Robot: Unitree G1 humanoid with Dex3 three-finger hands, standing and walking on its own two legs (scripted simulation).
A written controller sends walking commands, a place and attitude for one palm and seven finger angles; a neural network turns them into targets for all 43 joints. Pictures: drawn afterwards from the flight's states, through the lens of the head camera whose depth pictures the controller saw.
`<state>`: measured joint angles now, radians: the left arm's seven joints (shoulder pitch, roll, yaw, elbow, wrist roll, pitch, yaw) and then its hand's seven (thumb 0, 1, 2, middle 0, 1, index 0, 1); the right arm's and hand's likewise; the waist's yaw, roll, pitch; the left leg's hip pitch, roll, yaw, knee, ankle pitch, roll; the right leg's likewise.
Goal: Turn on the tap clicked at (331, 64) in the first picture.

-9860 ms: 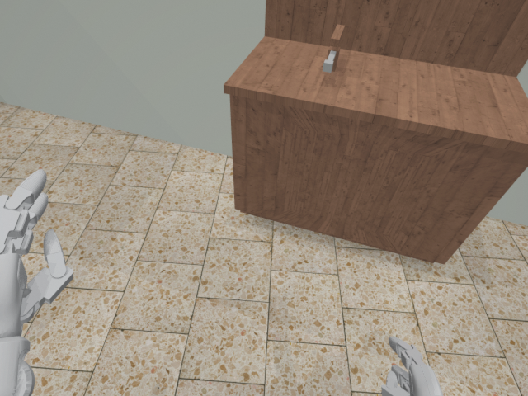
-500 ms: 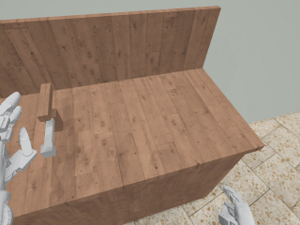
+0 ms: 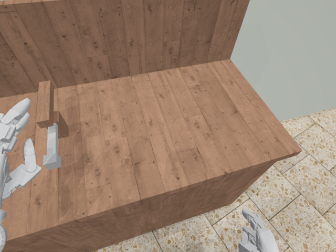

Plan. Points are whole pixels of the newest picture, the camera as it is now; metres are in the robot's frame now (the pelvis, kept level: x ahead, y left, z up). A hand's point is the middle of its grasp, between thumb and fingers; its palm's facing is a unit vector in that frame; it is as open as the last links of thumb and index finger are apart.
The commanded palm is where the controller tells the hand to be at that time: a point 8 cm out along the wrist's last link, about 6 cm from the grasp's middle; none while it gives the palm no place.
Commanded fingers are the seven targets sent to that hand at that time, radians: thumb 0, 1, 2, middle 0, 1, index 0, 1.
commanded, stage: shuffle to correct the standing spot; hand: left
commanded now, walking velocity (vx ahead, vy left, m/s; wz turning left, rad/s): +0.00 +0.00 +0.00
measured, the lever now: (52, 161) +0.29 +0.29 +0.03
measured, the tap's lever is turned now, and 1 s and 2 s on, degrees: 0 0 0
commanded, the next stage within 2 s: come to a stop and stand still in 0.58 s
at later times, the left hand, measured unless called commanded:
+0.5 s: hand (32, 189) +0.18 +0.22 +0.17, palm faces +0.34 -0.81 -0.47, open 7.4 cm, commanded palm +0.12 +0.26 +0.18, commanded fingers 0.00 0.90 0.90 -0.20 -0.30 -0.20 -0.30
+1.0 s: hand (45, 251) +0.11 +0.17 +0.16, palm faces +0.30 -0.84 -0.46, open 7.4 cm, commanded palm +0.05 +0.22 +0.18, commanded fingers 0.00 0.90 0.90 -0.20 -0.30 -0.20 -0.30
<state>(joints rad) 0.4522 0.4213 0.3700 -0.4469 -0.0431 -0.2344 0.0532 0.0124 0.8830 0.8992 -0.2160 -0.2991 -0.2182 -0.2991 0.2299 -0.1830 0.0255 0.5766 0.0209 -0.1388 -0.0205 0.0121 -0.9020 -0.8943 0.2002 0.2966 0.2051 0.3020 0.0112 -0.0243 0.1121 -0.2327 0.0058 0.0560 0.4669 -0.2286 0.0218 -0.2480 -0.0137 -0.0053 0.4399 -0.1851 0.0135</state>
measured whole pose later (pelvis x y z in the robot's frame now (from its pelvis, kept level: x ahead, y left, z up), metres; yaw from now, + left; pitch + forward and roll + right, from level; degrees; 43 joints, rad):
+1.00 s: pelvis -0.12 -0.06 -0.02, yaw -2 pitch -2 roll -1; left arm 0.47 0.42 0.43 -0.56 -0.05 -0.22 0.09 0.01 0.88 0.90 -0.21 -0.30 -0.22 -0.30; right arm 0.22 -0.21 -0.01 0.61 0.04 -0.10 0.00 0.01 -0.90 -0.89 0.20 0.30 0.21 0.30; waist -0.02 -0.02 0.09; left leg -0.46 0.00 -0.01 0.97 -0.41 0.01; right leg -0.34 -0.04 -0.04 0.65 -0.29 0.01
